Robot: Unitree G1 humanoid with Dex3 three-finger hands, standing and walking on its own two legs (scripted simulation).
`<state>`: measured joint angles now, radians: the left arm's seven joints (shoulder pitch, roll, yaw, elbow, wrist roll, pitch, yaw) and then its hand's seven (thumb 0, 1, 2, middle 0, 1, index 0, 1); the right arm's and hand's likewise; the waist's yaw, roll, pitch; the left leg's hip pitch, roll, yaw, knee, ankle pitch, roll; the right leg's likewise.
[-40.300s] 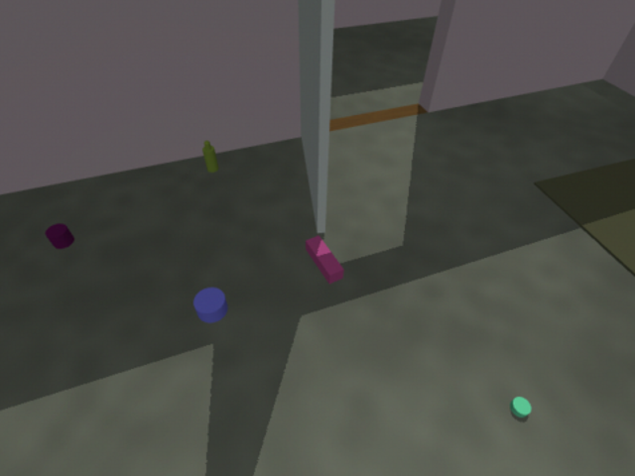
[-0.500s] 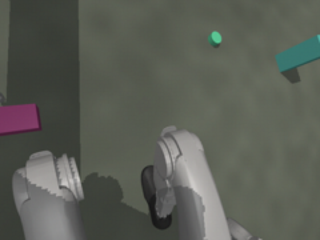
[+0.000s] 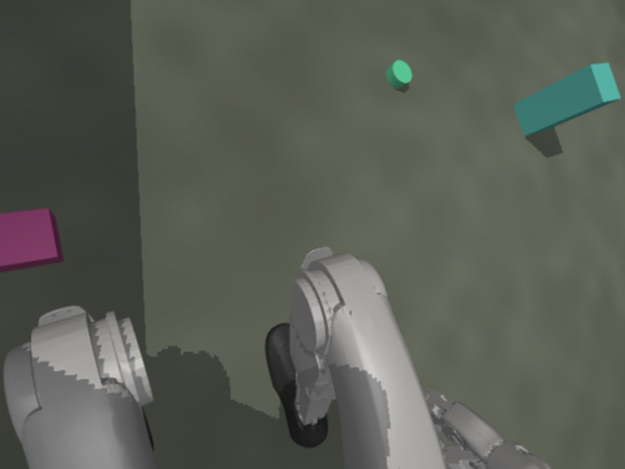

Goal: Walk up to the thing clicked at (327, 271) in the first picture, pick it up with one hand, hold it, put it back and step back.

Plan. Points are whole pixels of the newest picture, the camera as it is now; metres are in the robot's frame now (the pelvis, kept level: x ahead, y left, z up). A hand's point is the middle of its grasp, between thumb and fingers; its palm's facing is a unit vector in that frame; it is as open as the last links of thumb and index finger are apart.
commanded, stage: close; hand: left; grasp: from above
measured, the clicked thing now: out of the picture +0.40 +0.31 -0.26
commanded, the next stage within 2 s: none
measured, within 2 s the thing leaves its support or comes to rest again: neither
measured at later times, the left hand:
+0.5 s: hand out of the picture +0.40 +0.29 -0.24, palm faces -0.36 -0.05 -0.93, open 12.2 cm
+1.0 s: hand out of the picture +0.38 +0.30 -0.24, palm faces -0.45 -0.10 -0.89, open 10.4 cm
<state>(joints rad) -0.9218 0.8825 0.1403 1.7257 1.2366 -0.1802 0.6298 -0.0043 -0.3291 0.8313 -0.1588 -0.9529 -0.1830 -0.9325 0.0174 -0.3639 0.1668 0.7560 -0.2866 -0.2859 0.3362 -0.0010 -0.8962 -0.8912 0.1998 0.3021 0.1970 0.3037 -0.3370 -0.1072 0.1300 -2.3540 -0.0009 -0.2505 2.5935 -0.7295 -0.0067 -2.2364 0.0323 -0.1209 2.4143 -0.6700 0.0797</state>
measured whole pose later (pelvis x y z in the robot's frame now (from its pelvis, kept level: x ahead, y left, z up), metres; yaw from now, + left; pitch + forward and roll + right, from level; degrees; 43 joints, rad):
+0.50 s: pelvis -0.01 +0.00 +0.01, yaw -1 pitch +25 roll -14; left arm -0.87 0.82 0.08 1.69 1.34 -0.19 0.86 0.00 -0.17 0.75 -0.27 -0.82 -0.29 -0.81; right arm 0.00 -0.34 0.21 0.75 -0.31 -0.28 0.34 0.00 -0.89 -0.89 0.20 0.30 0.20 0.30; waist -0.33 -0.13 0.13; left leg -2.32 0.02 -0.26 2.58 -0.73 0.00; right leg -2.21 0.05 -0.13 2.39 -0.65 0.07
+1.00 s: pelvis +0.00 +0.00 +0.00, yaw -1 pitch +25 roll -14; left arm -0.85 0.87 0.04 1.68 1.34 -0.36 0.75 0.00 0.05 0.67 -0.42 -0.76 -0.46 -0.74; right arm 0.03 -0.30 0.25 0.78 -0.35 -0.23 0.30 0.00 -0.89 -0.89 0.20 0.30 0.20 0.30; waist -0.30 -0.12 0.14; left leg -2.31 0.01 -0.26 2.60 -0.75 -0.01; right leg -2.20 0.05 -0.13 2.41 -0.67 0.07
